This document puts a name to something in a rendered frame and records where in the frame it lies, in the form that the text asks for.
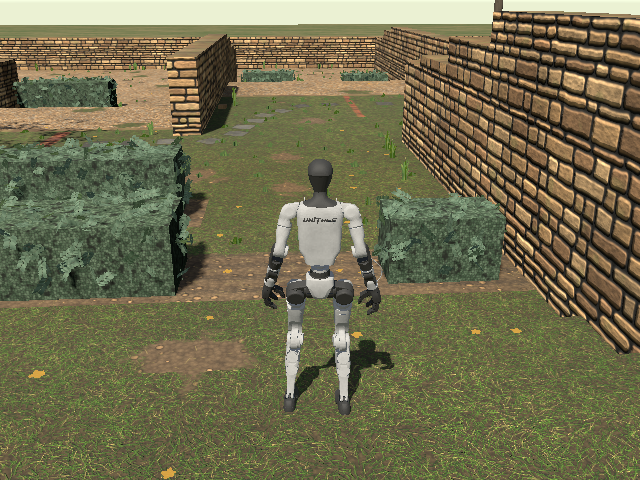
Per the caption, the robot right hand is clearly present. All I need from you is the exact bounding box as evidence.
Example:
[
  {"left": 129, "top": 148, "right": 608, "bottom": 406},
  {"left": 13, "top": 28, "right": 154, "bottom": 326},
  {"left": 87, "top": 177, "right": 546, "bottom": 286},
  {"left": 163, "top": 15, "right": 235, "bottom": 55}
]
[{"left": 358, "top": 287, "right": 381, "bottom": 315}]

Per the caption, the robot left forearm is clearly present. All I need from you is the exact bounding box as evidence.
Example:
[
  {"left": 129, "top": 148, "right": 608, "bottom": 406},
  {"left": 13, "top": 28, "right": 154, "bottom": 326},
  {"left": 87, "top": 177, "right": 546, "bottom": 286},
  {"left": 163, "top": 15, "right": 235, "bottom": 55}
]
[{"left": 264, "top": 242, "right": 283, "bottom": 287}]

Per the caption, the robot left foot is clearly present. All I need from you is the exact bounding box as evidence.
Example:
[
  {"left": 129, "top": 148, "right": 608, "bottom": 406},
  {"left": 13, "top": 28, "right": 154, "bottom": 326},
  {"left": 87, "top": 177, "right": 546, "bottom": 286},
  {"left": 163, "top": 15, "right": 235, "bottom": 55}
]
[{"left": 283, "top": 386, "right": 299, "bottom": 412}]

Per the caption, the robot left upper arm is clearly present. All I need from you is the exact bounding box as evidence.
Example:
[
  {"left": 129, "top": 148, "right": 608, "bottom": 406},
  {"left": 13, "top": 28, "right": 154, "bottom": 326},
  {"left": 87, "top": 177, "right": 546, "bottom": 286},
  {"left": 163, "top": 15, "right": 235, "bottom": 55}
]
[{"left": 273, "top": 202, "right": 299, "bottom": 258}]

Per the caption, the robot foot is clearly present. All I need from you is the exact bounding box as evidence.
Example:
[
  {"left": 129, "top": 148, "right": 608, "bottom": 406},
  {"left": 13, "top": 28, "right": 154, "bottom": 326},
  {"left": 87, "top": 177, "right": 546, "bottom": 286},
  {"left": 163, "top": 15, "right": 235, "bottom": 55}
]
[
  {"left": 335, "top": 389, "right": 350, "bottom": 415},
  {"left": 283, "top": 386, "right": 299, "bottom": 412}
]

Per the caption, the robot right upper arm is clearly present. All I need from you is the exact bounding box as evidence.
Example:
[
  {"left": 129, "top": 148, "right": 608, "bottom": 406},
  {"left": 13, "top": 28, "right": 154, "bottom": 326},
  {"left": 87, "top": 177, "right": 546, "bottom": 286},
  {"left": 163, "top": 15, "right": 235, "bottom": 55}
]
[{"left": 341, "top": 202, "right": 367, "bottom": 259}]

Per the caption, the robot right foot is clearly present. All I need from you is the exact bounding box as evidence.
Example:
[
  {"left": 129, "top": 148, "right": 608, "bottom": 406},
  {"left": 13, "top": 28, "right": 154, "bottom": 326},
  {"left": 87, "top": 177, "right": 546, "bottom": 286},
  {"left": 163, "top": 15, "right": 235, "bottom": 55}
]
[{"left": 335, "top": 389, "right": 350, "bottom": 415}]

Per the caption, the robot right forearm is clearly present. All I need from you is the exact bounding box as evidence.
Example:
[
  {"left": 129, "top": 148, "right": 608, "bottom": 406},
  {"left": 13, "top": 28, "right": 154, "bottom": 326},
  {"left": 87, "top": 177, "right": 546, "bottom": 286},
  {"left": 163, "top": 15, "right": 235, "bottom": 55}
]
[{"left": 357, "top": 243, "right": 378, "bottom": 290}]

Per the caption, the robot left hand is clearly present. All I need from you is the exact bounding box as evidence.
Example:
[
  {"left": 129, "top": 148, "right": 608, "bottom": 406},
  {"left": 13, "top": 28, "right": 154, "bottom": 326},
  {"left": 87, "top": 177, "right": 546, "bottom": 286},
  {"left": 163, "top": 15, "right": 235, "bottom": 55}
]
[{"left": 262, "top": 283, "right": 285, "bottom": 309}]

